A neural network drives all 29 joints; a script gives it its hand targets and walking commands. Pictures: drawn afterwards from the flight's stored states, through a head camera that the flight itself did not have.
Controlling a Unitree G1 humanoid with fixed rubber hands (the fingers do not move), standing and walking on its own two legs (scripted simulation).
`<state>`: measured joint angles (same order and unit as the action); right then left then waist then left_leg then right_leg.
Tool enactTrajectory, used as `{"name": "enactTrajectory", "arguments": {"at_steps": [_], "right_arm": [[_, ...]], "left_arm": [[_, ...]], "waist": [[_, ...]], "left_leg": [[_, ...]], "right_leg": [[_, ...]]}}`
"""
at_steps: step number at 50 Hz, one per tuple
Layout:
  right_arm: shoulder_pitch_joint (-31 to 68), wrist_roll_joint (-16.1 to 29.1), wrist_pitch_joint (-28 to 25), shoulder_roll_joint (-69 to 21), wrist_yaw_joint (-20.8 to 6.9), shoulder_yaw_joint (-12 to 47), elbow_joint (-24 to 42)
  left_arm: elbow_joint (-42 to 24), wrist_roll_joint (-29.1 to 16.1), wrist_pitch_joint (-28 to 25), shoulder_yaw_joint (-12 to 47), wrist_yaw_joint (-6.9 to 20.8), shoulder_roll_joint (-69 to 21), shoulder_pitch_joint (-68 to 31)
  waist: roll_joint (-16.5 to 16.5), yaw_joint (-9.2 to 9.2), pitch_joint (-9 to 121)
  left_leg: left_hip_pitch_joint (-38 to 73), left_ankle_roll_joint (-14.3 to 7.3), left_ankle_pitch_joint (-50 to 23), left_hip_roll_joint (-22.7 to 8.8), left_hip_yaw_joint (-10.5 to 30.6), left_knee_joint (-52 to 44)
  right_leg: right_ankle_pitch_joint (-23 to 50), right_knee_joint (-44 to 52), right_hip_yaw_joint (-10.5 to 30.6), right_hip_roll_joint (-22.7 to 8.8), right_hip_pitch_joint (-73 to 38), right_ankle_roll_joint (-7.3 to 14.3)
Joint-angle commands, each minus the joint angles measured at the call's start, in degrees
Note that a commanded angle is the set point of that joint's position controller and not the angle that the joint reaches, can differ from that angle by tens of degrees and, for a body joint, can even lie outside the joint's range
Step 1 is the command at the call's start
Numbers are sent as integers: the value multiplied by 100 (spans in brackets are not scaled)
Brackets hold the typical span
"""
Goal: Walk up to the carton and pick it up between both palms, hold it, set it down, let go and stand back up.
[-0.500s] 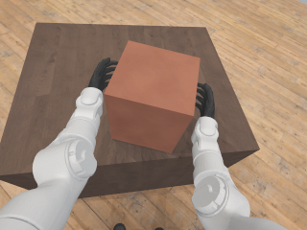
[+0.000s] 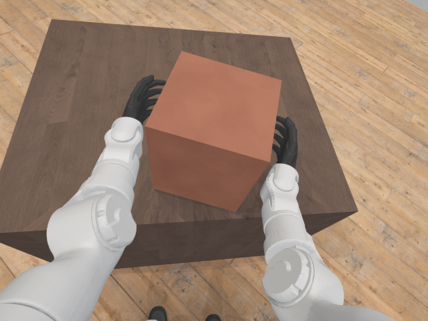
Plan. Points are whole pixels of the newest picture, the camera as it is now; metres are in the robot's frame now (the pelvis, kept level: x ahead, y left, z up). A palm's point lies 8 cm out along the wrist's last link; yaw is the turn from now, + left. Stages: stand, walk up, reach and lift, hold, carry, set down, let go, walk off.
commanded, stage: reach and lift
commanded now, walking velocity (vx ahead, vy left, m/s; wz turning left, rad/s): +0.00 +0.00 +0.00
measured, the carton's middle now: (211, 139) +0.46 -0.03 -0.02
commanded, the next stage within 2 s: none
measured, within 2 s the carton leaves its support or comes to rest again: leaves its support in 1.04 s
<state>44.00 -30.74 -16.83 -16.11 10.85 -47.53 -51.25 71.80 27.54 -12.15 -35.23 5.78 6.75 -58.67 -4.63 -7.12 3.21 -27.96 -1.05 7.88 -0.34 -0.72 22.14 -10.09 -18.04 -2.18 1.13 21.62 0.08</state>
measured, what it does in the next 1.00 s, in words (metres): stands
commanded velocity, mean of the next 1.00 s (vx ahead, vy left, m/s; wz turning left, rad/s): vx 0.00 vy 0.00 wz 0.00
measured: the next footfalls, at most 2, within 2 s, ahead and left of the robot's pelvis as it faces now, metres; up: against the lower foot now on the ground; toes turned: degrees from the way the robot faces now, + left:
none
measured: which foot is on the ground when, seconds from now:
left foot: down 0.00-1.00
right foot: down 0.00-1.00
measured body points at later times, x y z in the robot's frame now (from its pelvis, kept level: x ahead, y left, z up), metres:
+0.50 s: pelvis +0.00 +0.01 +0.00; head +0.09 +0.05 +0.44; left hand +0.48 +0.12 +0.05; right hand +0.39 -0.17 +0.04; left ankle +0.02 +0.10 -0.74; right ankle -0.03 -0.12 -0.74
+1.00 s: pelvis +0.00 +0.00 +0.00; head +0.06 +0.04 +0.45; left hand +0.46 +0.12 +0.06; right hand +0.38 -0.17 +0.04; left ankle +0.02 +0.10 -0.74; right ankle -0.03 -0.12 -0.74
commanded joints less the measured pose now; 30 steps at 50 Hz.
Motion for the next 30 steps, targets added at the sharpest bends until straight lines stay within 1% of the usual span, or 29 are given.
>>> {"name": "enactTrajectory", "arguments": {"at_steps": [1,2,3,4,5,6,7,8,9,10,11,12,13,15,16,17,18,19,20,21,22,23,24,25,26,27,28,29,30], "right_arm": [[2720,-359,-291,-2385,-968,1746,-522],[2628,-339,-317,-2480,-970,1902,-594],[2628,-407,-357,-2365,-992,1831,-626],[2733,-360,-379,-2413,-992,1852,-643],[2654,-365,-433,-2431,-992,1882,-692],[2783,-299,-471,-2484,-964,1934,-589],[2726,-293,-539,-2495,-994,1940,-640],[2794,-267,-552,-2393,-1001,1978,-537],[2895,-254,-568,-2252,-993,1996,-628],[2819,-171,-583,-2320,-999,2043,-659],[2798,-164,-595,-2329,-1020,2133,-677],[2903,-132,-599,-2307,-1016,2042,-736],[2815,-151,-593,-2281,-987,2011,-781],[3024,-154,-619,-2165,-958,1946,-753],[3027,-66,-657,-2303,-985,2120,-735],[3000,-26,-653,-2255,-977,2073,-778],[3001,-91,-690,-2337,-979,2209,-817],[3014,-26,-704,-2295,-1002,2268,-722],[3024,3,-716,-2331,-1014,2296,-761],[3096,-12,-732,-2318,-998,2331,-695],[3099,3,-767,-2280,-988,2284,-708],[3103,-51,-708,-2234,-973,2184,-853],[3163,-8,-748,-2304,-968,2282,-632],[3029,22,-736,-2319,-980,2398,-850],[3175,78,-765,-2253,-978,2361,-810],[3054,114,-782,-2238,-940,2490,-779],[2909,115,-699,-2304,-918,2490,-874],[2964,149,-667,-2302,-917,2588,-699],[3064,227,-666,-2339,-903,2676,-527]], "left_arm": [[391,284,-21,962,484,-2896,-2195],[323,330,-36,1044,469,-2966,-2199],[393,416,-42,911,471,-3013,-2122],[378,462,-34,959,464,-3111,-2005],[385,466,-46,986,447,-3101,-1905],[364,442,-63,979,424,-3109,-2014],[285,388,-118,1025,430,-3133,-2102],[371,339,-117,1058,414,-3084,-2036],[275,298,-128,1157,404,-3105,-2131],[288,247,-147,1195,365,-3142,-2082],[260,289,-158,1188,368,-3164,-2099],[275,240,-173,1281,334,-3118,-2105],[317,244,-163,1280,306,-3129,-2033],[195,213,-142,1304,300,-3199,-2310],[351,261,-161,1320,303,-3192,-2229],[433,195,-147,1273,322,-3209,-2143],[286,143,-216,1348,330,-3217,-2174],[364,179,-250,1281,319,-3231,-2161],[384,141,-272,1397,316,-3287,-2109],[300,157,-299,1469,307,-3245,-2113],[316,54,-331,1529,280,-3273,-2175],[487,90,-299,1470,312,-3217,-2253],[191,20,-313,1662,280,-3309,-2273],[59,-14,-340,1700,240,-3330,-2237],[267,-5,-356,1632,261,-3338,-2293],[239,-13,-345,1613,246,-3296,-2237],[258,-68,-324,1585,287,-3281,-2201],[299,-58,-270,1609,328,-3282,-2028],[64,-137,-299,1651,339,-3180,-2097]], "waist": [[1117,-48,3353],[1148,54,3345],[1036,15,3357],[1165,130,3354],[1004,214,3438],[1141,118,3436],[1106,139,3521],[1127,97,3506],[1201,152,3657],[1136,120,3611],[1242,168,3563],[1185,135,3572],[1123,109,3517],[1284,164,3684],[1213,213,3614],[1144,269,3563],[999,231,3662],[983,234,3605],[1070,300,3714],[1100,260,3829],[1089,132,3779],[1070,149,3597],[1137,189,3945],[1223,156,4034],[1054,329,3908],[1109,274,3891],[979,188,3787],[964,222,3631],[935,283,3833]], "left_leg": [[2952,323,-2411,-213,-289,412],[3164,287,-2674,-239,-361,395],[3040,389,-2555,-228,-354,413],[2983,342,-2644,-186,-366,374],[2901,348,-2682,-186,-409,403],[2864,331,-2738,-209,-382,418],[2751,376,-2691,-208,-389,420],[2836,332,-2708,-199,-326,428],[2880,376,-2811,-211,-375,429],[3059,347,-2753,-265,-369,392],[3082,356,-2834,-242,-376,398],[3012,364,-2775,-301,-349,358],[3181,363,-2930,-293,-386,446],[3222,444,-3086,-265,-400,502],[3175,459,-2967,-302,-381,408],[2913,413,-2715,-230,-427,359],[2967,371,-2730,-277,-425,364],[2867,362,-2771,-239,-423,360],[2945,375,-2853,-257,-418,373],[3064,379,-3042,-277,-384,405],[3074,424,-3010,-324,-318,396],[2897,394,-2754,-271,-388,305],[2914,467,-2923,-251,-408,356],[3099,500,-3044,-309,-397,342],[2924,488,-3004,-253,-472,342],[2906,472,-2990,-243,-426,381],[2788,391,-2873,-223,-436,328],[2732,369,-2777,-208,-414,238],[2591,338,-2656,-193,-513,222]], "right_leg": [[2362,11,-529,2,-265,-184],[2427,-44,-550,-23,-236,-224],[2468,3,-539,-12,-266,-195],[2484,-16,-536,0,-313,-179],[2678,-19,-458,9,-431,-213],[2750,-70,-530,11,-500,-217],[2792,-26,-485,24,-561,-233],[2685,-35,-482,-13,-554,-191],[2581,-42,-496,-10,-516,-172],[2426,7,-476,4,-381,-150],[2489,8,-511,26,-373,-154],[2299,11,-520,27,-398,-123],[2333,64,-513,45,-397,-144],[2190,148,-559,70,-248,-90],[2207,172,-486,61,-243,-84],[2285,136,-402,32,-455,-119],[2437,141,-409,-9,-543,-142],[2489,44,-464,46,-580,-134],[2526,27,-390,22,-570,-134],[2646,58,-447,61,-558,-132],[2617,102,-435,75,-556,-123],[2284,209,-398,43,-615,-109],[2470,153,-457,84,-678,-106],[2419,143,-467,71,-564,-89],[2500,155,-392,66,-640,-103],[2722,114,-362,27,-739,-101],[2868,80,-363,32,-980,-128],[2992,85,-325,-2,-1037,-158],[3236,-20,-306,-22,-1333,-192]]}}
